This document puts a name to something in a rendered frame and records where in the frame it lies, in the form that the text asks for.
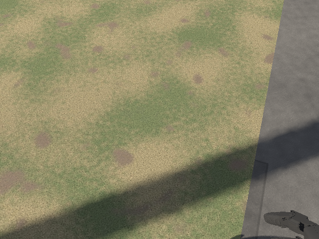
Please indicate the robot right hand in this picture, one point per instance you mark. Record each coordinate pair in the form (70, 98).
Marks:
(295, 221)

